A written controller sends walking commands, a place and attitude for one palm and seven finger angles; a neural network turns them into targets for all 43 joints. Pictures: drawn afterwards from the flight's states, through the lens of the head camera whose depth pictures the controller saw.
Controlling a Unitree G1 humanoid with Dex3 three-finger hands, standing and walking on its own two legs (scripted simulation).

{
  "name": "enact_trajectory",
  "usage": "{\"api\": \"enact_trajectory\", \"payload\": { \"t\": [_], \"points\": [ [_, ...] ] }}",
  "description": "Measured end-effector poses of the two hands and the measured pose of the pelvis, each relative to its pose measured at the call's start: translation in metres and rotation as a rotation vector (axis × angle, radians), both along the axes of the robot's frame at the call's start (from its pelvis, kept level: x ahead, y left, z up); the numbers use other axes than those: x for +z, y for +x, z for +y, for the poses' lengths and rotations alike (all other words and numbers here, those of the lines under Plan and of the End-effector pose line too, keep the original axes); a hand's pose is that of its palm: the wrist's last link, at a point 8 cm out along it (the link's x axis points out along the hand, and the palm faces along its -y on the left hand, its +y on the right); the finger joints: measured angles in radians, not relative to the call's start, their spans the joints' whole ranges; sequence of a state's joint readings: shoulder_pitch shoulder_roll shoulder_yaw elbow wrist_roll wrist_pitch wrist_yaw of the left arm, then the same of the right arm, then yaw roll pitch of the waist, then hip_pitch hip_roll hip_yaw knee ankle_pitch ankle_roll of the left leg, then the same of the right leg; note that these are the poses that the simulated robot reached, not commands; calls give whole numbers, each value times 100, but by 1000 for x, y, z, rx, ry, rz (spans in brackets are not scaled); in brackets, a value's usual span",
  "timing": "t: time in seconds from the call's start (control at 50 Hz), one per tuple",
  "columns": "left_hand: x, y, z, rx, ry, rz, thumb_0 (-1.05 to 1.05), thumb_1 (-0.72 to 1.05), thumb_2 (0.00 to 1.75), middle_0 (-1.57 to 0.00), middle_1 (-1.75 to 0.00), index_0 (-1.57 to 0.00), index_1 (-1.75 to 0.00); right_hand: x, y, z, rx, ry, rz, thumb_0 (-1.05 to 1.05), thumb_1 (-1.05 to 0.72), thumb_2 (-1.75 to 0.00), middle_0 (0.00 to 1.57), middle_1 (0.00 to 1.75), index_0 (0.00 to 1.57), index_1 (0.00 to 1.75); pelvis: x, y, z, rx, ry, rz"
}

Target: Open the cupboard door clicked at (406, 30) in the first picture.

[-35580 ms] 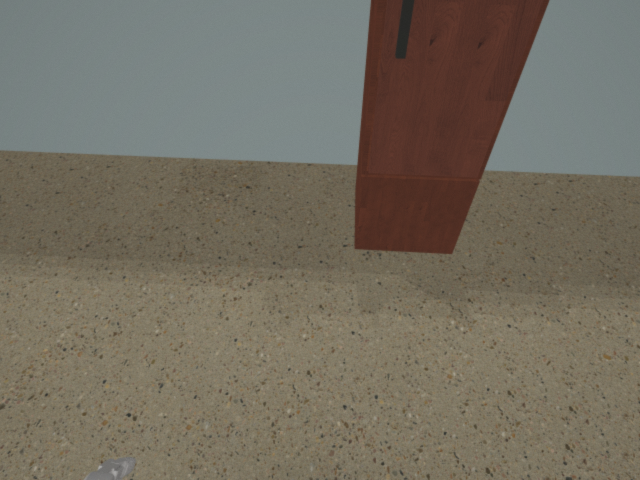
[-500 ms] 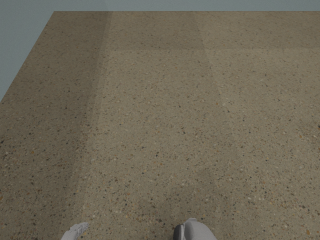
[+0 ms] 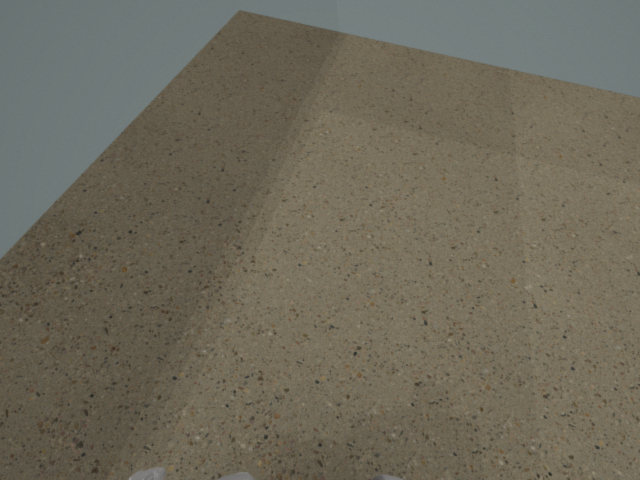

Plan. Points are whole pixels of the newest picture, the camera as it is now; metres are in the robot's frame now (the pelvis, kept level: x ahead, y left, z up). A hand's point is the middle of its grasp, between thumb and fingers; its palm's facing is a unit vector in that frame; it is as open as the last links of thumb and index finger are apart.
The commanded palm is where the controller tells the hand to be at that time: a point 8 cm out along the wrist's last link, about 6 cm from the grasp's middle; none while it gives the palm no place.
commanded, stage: turn to face it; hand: left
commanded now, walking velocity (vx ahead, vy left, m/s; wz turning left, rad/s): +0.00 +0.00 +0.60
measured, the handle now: out of the picture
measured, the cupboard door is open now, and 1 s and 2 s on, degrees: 49 49 49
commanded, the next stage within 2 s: none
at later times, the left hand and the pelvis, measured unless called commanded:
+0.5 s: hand out of the picture +0.06 +0.14 -0.13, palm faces +0.30 -0.91 -0.29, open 7.4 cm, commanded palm none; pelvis +0.05 -0.07 +0.02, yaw +18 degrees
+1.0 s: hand out of the picture +0.04 +0.18 -0.14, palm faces +0.58 -0.77 -0.26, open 7.4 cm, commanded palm none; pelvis +0.08 -0.05 +0.02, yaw +35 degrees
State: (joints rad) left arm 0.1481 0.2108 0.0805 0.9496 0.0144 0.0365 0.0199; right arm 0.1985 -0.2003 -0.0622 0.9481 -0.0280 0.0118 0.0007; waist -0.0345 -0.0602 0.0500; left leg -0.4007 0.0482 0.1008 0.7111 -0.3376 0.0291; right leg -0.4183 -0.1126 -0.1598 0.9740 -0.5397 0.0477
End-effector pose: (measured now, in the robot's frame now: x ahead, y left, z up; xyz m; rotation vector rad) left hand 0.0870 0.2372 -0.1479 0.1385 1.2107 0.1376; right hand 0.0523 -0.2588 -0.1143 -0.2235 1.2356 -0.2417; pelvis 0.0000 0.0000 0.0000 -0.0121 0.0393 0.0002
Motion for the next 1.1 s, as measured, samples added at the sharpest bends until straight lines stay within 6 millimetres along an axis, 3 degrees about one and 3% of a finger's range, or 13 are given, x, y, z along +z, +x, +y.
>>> {"api": "enact_trajectory", "payload": {
  "t": [0.1, 0.2, 0.34, 0.46, 0.6, 0.72, 0.78, 0.84, 0.96, 1.1],
  "points": [
    [20, -10, 18, 64, 52, 47, 0, 91, 90, -20, -30, -20, -29, 8, 29, -1, 68, 0, 5, 0, -91, -90, 20, 30, 20, 30, 13, 13, -4, 47, 1, 24],
    [39, -11, 16, 112, 101, 41, 0, 91, 90, -20, -30, -20, -29, 2, 50, -9, 125, 39, 31, 0, -91, -90, 20, 30, 20, 30, 19, 23, -19, 99, 2, 25],
    [50, -13, -16, 171, 160, -14, 0, 91, 90, -20, -30, -20, -29, -26, 88, -37, 185, 98, 54, 0, -90, -90, 20, 30, 20, 30, 9, 37, -54, 194, 33, 7],
    [56, -39, -50, 261, 126, 33, 0, 90, 90, -20, -30, -20, -29, -14, 135, -42, 273, 110, 43, 0, -91, -90, 20, 30, 20, 30, 22, 47, -68, 282, 65, 2],
    [44, -74, -70, 394, 67, 71, 0, 92, 90, -21, -30, -20, -30, -3, 191, -17, 425, 93, 18, 0, -91, -90, 19, 30, 20, 30, 22, 56, -72, 391, 62, 3],
    [17, -118, -63, 512, 25, 129, 0, 91, 90, -21, -30, -20, -30, 0, 237, 32, 572, 71, -63, 0, -91, -90, 19, 30, 20, 30, 7, 59, -56, 477, 37, -1],
    [8, -132, -53, 555, 16, 165, 0, 91, 90, -21, -30, -20, -30, 2, 247, 50, 619, 64, -106, 0, -91, -90, 19, 30, 20, 30, 2, 59, -50, 509, 40, -6],
    [15, -127, -42, 584, 27, 152, 0, 91, 90, -20, -30, -20, -29, 8, 245, 56, 640, 51, -96, 0, -91, -90, 20, 30, 20, 30, 9, 62, -46, 538, 22, -5],
    [36, -96, -24, 609, 69, 44, 0, 91, 90, -20, -30, -20, -29, 9, 234, 50, 659, 46, -19, 0, -91, -90, 20, 30, 20, 30, 20, 74, -47, 594, 6, 0],
    [49, -54, -30, 622, 124, -41, 0, 91, 90, -20, -30, -20, -29, -10, 237, 25, 659, 66, 75, 0, -90, -90, 20, 30, 20, 30, 16, 98, -65, 663, 17, 7]
  ]
}}
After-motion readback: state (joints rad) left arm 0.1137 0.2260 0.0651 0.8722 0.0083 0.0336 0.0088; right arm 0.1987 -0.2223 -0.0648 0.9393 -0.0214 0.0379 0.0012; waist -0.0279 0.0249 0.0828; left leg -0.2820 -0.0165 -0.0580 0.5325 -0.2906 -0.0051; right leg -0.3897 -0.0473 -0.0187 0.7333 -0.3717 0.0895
